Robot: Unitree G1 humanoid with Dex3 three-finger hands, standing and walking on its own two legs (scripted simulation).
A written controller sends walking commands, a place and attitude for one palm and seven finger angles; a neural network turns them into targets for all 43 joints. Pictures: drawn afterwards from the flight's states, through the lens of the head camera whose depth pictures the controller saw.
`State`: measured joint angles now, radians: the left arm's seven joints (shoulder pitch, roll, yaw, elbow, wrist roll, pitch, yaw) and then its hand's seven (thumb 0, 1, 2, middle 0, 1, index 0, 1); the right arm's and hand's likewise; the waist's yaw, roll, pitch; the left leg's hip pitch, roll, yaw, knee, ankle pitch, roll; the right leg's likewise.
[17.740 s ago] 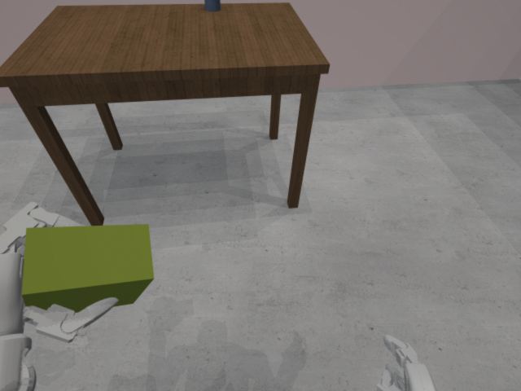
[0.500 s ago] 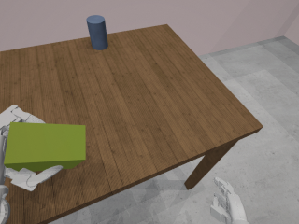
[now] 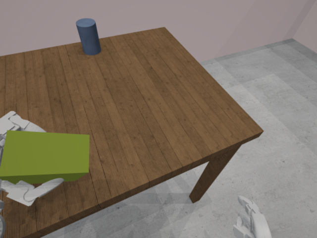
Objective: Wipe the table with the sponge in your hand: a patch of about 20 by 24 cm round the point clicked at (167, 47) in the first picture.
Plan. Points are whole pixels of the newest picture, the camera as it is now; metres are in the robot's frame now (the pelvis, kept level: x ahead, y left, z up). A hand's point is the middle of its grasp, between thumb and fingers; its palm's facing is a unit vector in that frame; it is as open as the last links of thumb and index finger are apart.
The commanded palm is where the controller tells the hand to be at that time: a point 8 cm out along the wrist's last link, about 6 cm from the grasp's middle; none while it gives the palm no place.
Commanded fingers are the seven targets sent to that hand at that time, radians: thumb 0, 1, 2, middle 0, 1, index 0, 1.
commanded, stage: shuffle to correct the standing spot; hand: left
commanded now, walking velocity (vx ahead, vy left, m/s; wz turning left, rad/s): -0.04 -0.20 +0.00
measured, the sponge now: (59, 160) +0.23 +0.20 +0.14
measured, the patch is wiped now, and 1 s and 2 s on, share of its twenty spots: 0.00 0.00 0.00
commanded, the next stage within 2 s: none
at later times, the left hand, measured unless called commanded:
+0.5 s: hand (25, 164) +0.21 +0.25 +0.16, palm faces +0.30 -0.86 -0.41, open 10.6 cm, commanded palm +0.15 +0.29 +0.18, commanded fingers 0.00 0.10 1.30 -1.20 -1.60 -1.20 -1.60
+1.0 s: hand (32, 161) +0.22 +0.24 +0.16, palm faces +0.29 -0.86 -0.42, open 10.6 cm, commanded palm +0.16 +0.28 +0.18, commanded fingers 0.00 0.10 1.30 -1.20 -1.60 -1.20 -1.60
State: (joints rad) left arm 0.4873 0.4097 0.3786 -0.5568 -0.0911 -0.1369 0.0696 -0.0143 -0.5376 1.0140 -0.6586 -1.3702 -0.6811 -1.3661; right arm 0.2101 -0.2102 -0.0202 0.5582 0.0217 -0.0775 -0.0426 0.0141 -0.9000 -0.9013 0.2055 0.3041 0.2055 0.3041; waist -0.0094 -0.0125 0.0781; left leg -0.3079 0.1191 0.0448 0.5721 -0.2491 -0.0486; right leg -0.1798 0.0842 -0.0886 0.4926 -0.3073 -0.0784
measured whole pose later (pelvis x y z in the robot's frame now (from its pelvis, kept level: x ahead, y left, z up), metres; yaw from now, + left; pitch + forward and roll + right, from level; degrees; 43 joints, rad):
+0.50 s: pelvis -0.01 +0.01 +0.00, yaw +0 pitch -1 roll -2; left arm 0.49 0.41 0.38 -0.57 -0.09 -0.13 0.07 -0.01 -0.54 1.01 -0.66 -1.37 -0.68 -1.37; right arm 0.20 -0.19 0.00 0.54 0.02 -0.07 -0.03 0.01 -0.90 -0.90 0.21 0.30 0.21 0.30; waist 0.00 -0.01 0.08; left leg -0.32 0.12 0.04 0.57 -0.23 -0.04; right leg -0.18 0.09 -0.09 0.47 -0.28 -0.07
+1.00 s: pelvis +0.00 +0.00 +0.00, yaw +0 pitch -1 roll -2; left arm 0.50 0.42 0.37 -0.57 -0.10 -0.12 0.08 -0.01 -0.54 1.02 -0.66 -1.37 -0.68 -1.36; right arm 0.20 -0.19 0.00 0.55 0.03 -0.06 -0.03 0.01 -0.90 -0.90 0.21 0.30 0.21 0.30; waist -0.01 0.00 0.08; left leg -0.32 0.12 0.03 0.58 -0.25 -0.05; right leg -0.18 0.09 -0.10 0.49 -0.30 -0.08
